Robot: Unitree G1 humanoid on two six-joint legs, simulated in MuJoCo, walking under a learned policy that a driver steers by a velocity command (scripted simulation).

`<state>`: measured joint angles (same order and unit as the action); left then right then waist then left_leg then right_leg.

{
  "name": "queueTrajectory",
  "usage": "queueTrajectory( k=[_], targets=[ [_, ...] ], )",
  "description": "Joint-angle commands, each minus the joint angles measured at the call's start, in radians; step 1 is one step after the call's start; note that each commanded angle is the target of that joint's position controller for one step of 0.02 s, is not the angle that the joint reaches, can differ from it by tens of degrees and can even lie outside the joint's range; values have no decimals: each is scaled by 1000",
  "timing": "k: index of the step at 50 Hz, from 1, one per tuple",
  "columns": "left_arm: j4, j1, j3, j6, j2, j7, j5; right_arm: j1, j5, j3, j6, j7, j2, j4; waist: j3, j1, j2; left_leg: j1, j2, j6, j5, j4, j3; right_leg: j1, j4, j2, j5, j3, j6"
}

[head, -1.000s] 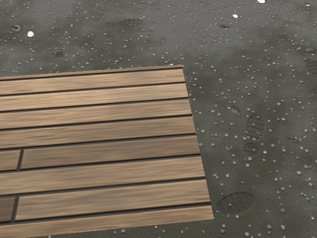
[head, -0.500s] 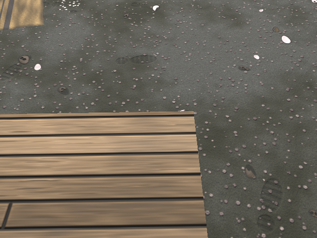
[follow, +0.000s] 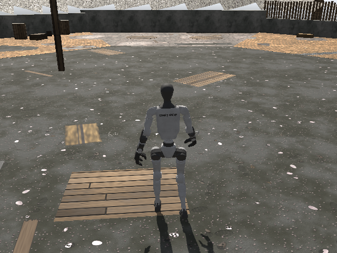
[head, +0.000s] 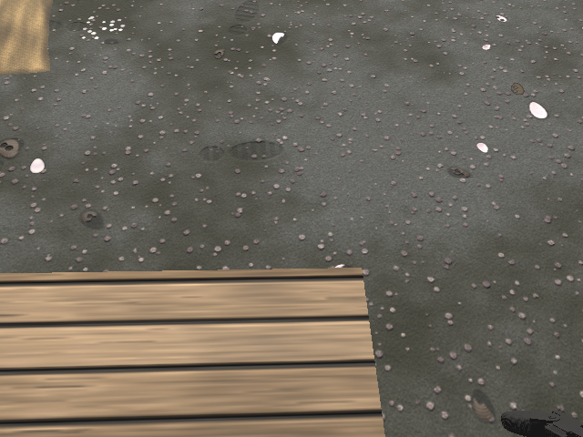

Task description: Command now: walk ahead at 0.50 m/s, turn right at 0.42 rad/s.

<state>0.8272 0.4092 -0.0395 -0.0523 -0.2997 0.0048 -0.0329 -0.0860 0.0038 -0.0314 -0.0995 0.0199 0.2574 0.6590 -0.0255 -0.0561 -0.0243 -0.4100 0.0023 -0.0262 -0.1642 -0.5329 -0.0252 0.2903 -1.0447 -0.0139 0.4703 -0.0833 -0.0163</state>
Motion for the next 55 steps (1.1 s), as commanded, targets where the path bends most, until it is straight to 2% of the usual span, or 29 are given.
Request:
queueTrajectory(
  k=[1, 3, 6, 12, 17, 19, 20, 21, 22, 23, 24, 25, 26, 27, 28, 31, 33, 36, 39, 43, 45, 47, 48, 49, 50, 51, 52, 53, 55],
  targets=[
    [-114, -78, -34, -16, -114, 4, 3, -169, 0, -40, 3, -7, 108, 12, 83, 106, 120, 417, -303, -171, -43, 280, 361, 438, -170, 111, -116, -28, 11],
    [-115, -58, -34, 8, -76, -1, 1, -123, 9, -41, -9, -7, 95, 24, 44, 62, 148, 296, -269, -166, 36, 347, 241, 356, -137, 140, -172, -21, 20],
    [-145, -93, -31, 30, -47, -1, 9, -114, 7, -55, -24, -10, 123, 53, 6, 45, 104, 252, -277, -183, 148, 396, 130, 383, -75, 153, -239, -23, 38],
    [-206, -255, -18, 19, -22, -34, 11, -149, 2, -70, -8, -24, 181, 96, -33, 97, 67, 310, -257, -156, 216, 402, -55, 375, 238, 140, -489, 35, 25],
    [-278, -374, -21, 23, -38, -58, 10, -204, -24, -86, 21, -24, 225, 133, -69, 128, 69, 452, -302, -122, 259, 347, -110, 387, 375, 119, -396, 96, -27],
    [-292, -352, -34, 27, -63, -62, 14, -197, -33, -94, 35, -27, 251, 135, -35, 97, 94, 490, -304, -99, 515, 239, -144, 306, 397, 70, -295, 147, -64],
    [-284, -289, -49, 31, -88, -61, 17, -188, -38, -98, 42, -29, 265, 133, 14, 54, 107, 490, -293, -85, 682, 123, -166, 205, 406, 27, -255, 180, -87],
    [-247, -145, -76, 34, -127, -55, 15, -172, -42, -95, 50, -32, 259, 128, 90, -31, 90, 439, -257, -57, 762, -75, -203, 8, 469, -29, -300, 206, -119],
    [-197, 37, -114, 42, -203, -37, 10, -190, -25, -79, 47, -36, 221, 117, 186, -105, 20, 229, -214, -12, 576, -355, -209, -302, 488, -6, -341, 106, -166],
    [-203, 20, -135, 38, -339, -24, -2, -277, 25, -30, 24, -24, 71, 54, 243, 8, -284, -253, -25, 61, -338, -732, -165, -633, 565, 270, -232, -445, -344],
    [-245, 46, -109, 18, -267, -31, 7, -198, -6, -32, -14, -11, 129, 45, 411, -57, -175, -366, 21, 53, -443, -868, 94, -695, 742, 361, -61, -764, -415],
    [-233, 15, -89, 1, -202, -37, 18, -90, -48, -50, -33, -4, 194, 15, 267, -73, -96, -453, -28, 27, -342, -865, 113, -612, 767, 337, -111, -629, -353],
    [-233, -36, -80, -7, -176, -36, 17, -76, -42, -42, -43, -7, 177, 9, 181, -32, -42, -427, -70, 11, -254, -782, 109, -475, 760, 297, -189, -508, -318],
    [-245, -109, -69, -6, -142, -34, 17, -82, -15, -44, -43, -15, 176, 24, 122, 13, 3, -358, -104, 17, -199, -693, 110, -337, 761, 256, -301, -407, -289],
    [-262, -154, -59, -8, -120, -29, 29, -104, -3, -51, -34, -16, 184, 31, 102, 51, -17, -279, -125, 22, -159, -638, 118, -238, 778, 227, -396, -345, -279],
    [-260, -168, -61, -14, -132, -16, 29, -117, 12, -47, -3, -16, 154, 37, 77, 79, -12, -206, -110, 64, -98, -527, 92, -109, 817, 188, -540, -258, -287],
    [-243, -137, -67, -14, -154, -3, 24, -52, 15, -37, 4, -18, 128, 19, 46, 62, -10, -219, -92, 90, 1, -398, 83, -73, 825, 161, -553, -210, -275],
    [-214, -99, -63, -11, -145, 8, 19, 41, 7, -20, 2, -8, 94, 8, 29, 17, -44, -165, -64, 98, 211, -165, 73, -60, 823, 120, -470, -142, -223],
    [-174, -49, -61, -15, -150, 5, 18, 108, -8, -15, -7, 8, 95, -4, 7, -22, -60, -126, -53, 81, 311, -58, 64, -91, 824, 150, -397, -146, -206],
    [-129, -9, -62, -10, -156, 2, 21, 155, -15, -21, -14, 24, 124, -32, -29, -39, -69, -217, -56, 12, 189, 3, 62, -270, 774, 232, -470, -173, -195],
    [-115, -16, -65, -2, -163, 4, 22, 122, -18, -25, -14, 31, 133, -31, -26, -19, -80, -193, -43, -26, 99, 20, 44, -331, 734, 249, -599, -156, -173],
    [-119, -60, -61, 8, -162, 10, 27, -44, -9, -50, -16, 28, 173, 15, 77, 75, -61, 46, 23, -77, 115, 70, -10, -331, 522, 180, -960, -68, -127],
    [-139, -65, -48, 9, -139, 19, 41, -176, 4, -65, -17, 25, 221, 39, 204, 130, -8, 285, -58, -126, 303, 36, 93, -228, 304, 126, -915, -17, -82],
    [-169, 28, -29, -4, -83, 19, 51, -253, 20, -85, -11, 23, 312, 36, 339, 100, 209, 648, -278, -293, 441, 36, 486, 134, -84, -24, -485, 54, 17],
    [-160, 43, -23, -19, -88, 15, 57, -278, -9, -72, -3, 30, 251, 53, 387, 105, 285, 739, -359, -359, 503, 149, 726, 305, -251, -91, 115, -15, 50],
    [-167, -16, -34, -26, -142, 5, 33, -225, -23, -58, 4, 25, 206, 37, 287, 109, 179, 658, -335, -315, 447, 147, 622, 371, -307, -27, 92, -63, 49],
    [-184, -95, -33, -28, -144, 3, 27, -169, -20, -53, 14, 20, 184, 17, 200, 106, 92, 539, -294, -281, 492, 147, 500, 379, -281, 11, 37, -38, 52],
    [-201, -155, -36, -26, -144, 7, 39, -131, -18, -49, 23, 17, 174, 7, 119, 93, 28, 415, -254, -261, 581, 162, 417, 380, -222, 35, 3, -14, 57],
    [-213, -151, -39, -8, -125, 18, 51, -109, -6, -48, 32, 7, 176, 1, 102, 47, 61, 287, -197, -240, 649, 193, 356, 294, -115, 57, -52, -10, 67]
  ],
)
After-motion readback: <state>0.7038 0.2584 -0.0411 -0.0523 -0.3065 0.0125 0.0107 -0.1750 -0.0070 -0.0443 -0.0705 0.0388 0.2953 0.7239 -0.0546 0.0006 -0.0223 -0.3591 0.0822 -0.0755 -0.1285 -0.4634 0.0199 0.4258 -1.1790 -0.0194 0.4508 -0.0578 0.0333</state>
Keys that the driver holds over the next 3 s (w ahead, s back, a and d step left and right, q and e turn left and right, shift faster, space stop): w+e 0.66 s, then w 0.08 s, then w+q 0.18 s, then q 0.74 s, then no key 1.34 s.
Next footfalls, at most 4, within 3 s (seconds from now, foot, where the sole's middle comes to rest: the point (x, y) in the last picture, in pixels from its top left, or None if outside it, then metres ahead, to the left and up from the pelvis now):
0.44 right None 0.34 -0.19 -0.77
0.96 left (355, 347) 0.68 -0.10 -0.77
1.48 right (443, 336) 0.73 -0.32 -0.77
1.90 left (336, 347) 0.68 -0.06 -0.77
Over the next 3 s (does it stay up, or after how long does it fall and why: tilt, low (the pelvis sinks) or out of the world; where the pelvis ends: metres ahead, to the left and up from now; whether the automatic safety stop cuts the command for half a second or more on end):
stays up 0.64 -0.18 0.01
